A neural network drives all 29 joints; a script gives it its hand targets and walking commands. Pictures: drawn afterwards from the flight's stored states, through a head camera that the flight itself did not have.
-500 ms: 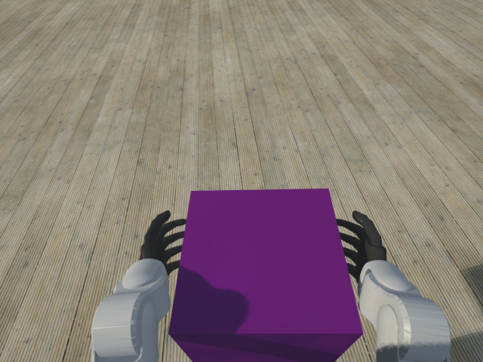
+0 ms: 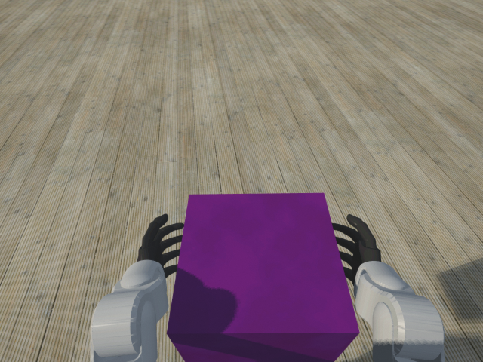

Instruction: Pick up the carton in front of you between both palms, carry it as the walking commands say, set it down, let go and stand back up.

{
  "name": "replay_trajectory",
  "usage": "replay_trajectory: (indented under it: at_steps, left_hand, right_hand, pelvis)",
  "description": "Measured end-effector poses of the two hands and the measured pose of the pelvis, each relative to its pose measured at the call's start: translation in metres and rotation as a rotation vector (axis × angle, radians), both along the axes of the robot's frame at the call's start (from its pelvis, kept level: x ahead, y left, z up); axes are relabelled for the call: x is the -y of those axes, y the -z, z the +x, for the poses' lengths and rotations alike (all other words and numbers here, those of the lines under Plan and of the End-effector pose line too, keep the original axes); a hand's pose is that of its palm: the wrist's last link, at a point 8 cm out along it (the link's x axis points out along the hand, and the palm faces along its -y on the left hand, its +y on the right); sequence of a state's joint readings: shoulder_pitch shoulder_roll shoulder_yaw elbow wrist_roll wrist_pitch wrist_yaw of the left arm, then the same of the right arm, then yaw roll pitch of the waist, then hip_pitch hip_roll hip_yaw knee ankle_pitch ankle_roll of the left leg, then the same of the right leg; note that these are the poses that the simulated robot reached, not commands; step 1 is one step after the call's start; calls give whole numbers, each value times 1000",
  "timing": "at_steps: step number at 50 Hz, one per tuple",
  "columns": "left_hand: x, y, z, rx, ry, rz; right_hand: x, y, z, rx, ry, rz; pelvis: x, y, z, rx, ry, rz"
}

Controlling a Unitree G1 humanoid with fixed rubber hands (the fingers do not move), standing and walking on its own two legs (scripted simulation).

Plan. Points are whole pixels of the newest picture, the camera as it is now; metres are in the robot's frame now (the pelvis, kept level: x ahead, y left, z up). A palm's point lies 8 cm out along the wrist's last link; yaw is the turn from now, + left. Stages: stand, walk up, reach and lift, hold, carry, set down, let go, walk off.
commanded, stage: carry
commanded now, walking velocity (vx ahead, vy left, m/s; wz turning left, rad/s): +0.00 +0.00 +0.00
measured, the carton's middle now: (257, 290) +0.23 +0.00 +0.01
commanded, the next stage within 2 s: hold in 1.88 s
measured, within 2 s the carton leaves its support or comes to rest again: neither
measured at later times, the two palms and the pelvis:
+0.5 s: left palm (161, 268) +0.24 +0.15 +0.06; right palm (357, 272) +0.24 -0.15 +0.06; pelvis -0.01 +0.00 +0.00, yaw -1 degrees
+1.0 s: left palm (170, 271) +0.25 +0.14 +0.04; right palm (357, 274) +0.25 -0.16 +0.04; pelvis -0.04 -0.01 +0.00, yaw -1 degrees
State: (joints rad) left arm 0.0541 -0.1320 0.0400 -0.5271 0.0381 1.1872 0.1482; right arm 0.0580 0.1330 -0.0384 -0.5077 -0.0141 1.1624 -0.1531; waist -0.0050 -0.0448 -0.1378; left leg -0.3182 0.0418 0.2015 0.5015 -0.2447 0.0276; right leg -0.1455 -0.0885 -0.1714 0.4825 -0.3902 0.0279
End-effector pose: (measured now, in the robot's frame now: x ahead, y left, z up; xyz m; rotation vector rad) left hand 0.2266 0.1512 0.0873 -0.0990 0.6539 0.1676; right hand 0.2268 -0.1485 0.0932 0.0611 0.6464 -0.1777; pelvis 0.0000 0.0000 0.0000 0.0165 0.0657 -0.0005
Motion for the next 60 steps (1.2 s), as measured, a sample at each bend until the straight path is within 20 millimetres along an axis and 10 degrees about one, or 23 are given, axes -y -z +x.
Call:
replay_trajectory:
  at_steps: [13, 39, 60]
  left_hand:
    - [2, 12, 17, -21, 30, 43]
    - [10, 60, 19, -51, 92, 134]
    - [17, 53, 16, -22, 83, 127]
  right_hand:
    - [1, 17, 13, -22, -2, -3]
    - [8, 65, 16, -55, -65, -98]
    - [16, 58, 13, -27, -63, -93]
  pelvis:
    - [-3, 3, 12, -6, 12, -6]
    - [5, 0, -34, 31, 8, -16]
    - [13, 1, -45, 32, 10, -14]
